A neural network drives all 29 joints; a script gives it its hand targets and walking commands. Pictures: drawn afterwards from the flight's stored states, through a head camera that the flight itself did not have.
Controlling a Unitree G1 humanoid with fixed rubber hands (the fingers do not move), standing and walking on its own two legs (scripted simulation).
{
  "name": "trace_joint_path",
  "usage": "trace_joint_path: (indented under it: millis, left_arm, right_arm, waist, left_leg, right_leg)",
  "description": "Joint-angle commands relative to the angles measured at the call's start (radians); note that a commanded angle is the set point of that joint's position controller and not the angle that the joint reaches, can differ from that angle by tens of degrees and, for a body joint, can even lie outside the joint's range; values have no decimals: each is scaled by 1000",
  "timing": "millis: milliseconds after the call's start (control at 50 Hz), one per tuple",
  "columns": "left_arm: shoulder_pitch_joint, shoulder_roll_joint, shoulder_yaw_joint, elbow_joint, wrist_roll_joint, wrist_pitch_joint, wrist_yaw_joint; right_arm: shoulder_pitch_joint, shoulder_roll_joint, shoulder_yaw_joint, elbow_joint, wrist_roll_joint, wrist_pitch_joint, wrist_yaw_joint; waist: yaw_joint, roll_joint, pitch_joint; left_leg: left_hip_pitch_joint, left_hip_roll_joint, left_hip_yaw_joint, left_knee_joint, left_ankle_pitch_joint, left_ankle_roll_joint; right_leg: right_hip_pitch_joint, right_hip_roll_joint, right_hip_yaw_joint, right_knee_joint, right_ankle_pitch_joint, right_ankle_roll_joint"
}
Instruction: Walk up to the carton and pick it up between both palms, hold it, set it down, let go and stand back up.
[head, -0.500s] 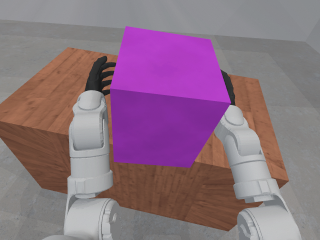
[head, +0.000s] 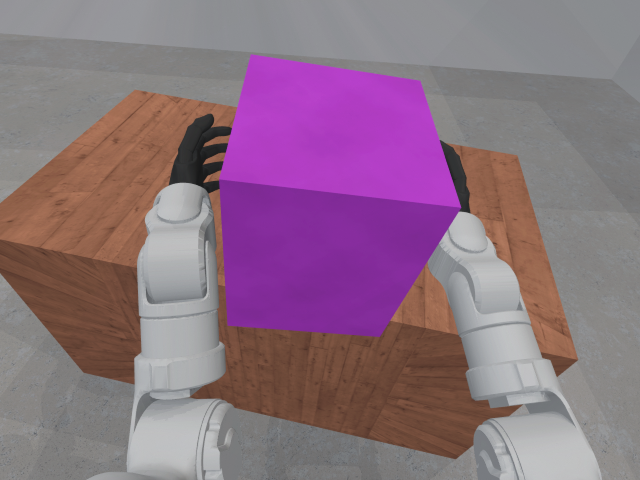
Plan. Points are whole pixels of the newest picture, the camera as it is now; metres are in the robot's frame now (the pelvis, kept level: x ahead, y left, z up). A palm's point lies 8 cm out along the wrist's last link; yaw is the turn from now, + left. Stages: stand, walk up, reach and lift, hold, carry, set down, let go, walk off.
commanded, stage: hold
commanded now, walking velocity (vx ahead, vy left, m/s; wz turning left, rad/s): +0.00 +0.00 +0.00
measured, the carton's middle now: (320, 207) +0.39 +0.01 +0.15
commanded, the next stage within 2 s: none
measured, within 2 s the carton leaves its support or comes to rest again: neither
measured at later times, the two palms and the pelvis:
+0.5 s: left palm (191, 189) +0.36 +0.15 +0.20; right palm (448, 210) +0.36 -0.14 +0.18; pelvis +0.00 +0.00 +0.00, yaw +0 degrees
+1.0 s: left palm (190, 186) +0.36 +0.15 +0.20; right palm (451, 207) +0.36 -0.14 +0.19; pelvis +0.00 +0.00 +0.00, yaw +0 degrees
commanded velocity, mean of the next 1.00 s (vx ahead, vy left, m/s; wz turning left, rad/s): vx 0.00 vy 0.00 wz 0.00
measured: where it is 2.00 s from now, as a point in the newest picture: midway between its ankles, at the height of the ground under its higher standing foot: outside the picture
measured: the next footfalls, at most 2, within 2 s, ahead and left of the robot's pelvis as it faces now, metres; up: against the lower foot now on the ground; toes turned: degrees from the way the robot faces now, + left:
none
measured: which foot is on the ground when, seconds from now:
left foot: down 0.00-1.00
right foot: down 0.00-1.00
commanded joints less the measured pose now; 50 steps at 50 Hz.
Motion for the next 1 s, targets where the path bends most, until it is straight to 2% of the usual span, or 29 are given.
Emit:
trace_joint_path:
  millis: [0, 60, 220, 280, 440, 660, 860, 900, 980]
  left_arm:
    - [-542, -392, -477, -182, -167, -87, -114]
    - [-534, -384, -473, -176, -165, -88, -113]
    - [-503, -357, -396, -85, -133, -58, -111]
    - [-515, -364, -402, -93, -136, -60, -111]
    - [-542, -392, -479, -184, -169, -91, -113]
    - [-505, -358, -394, -81, -132, -59, -109]
    - [-543, -393, -481, -184, -169, -92, -113]
    - [-535, -387, -476, -179, -166, -92, -112]
    - [-513, -364, -435, -132, -149, -75, -109]
  right_arm:
    - [-745, 341, 287, -383, 64, -75, 43]
    - [-724, 338, 292, -367, 62, -69, 44]
    - [-681, 305, 234, -265, 43, -49, 61]
    - [-704, 307, 230, -282, 43, -56, 61]
    - [-742, 344, 292, -384, 63, -75, 43]
    - [-684, 304, 229, -263, 41, -51, 63]
    - [-742, 344, 291, -384, 63, -76, 43]
    - [-726, 340, 293, -372, 61, -73, 44]
    - [-687, 319, 270, -311, 51, -58, 51]
  waist:
    - [-29, 119, -547]
    - [-26, 119, -530]
    - [-5, 89, -377]
    - [-10, 90, -398]
    - [-29, 120, -554]
    - [-6, 87, -374]
    - [-31, 121, -556]
    - [-28, 119, -541]
    - [-16, 100, -447]
  left_leg:
    - [65, -49, 47, 15, 388, -34]
    - [55, -48, 47, 9, 371, -33]
    - [-21, -31, 65, -49, 200, -24]
    - [-10, -34, 65, -40, 220, -25]
    - [67, -49, 46, 16, 394, -34]
    - [-21, -31, 66, -50, 194, -23]
    - [69, -49, 45, 17, 394, -34]
    - [63, -48, 46, 12, 383, -33]
    - [19, -39, 55, -21, 283, -28]
  right_leg:
    - [216, 26, -1, 44, 262, 37]
    - [215, 24, 0, 44, 254, 38]
    - [196, 18, -3, 26, 80, 33]
    - [199, 21, -4, 27, 97, 33]
    - [216, 26, -1, 46, 271, 37]
    - [194, 18, -3, 25, 74, 33]
    - [214, 26, -1, 46, 272, 38]
    - [214, 25, 0, 46, 265, 38]
    - [202, 20, -1, 36, 171, 37]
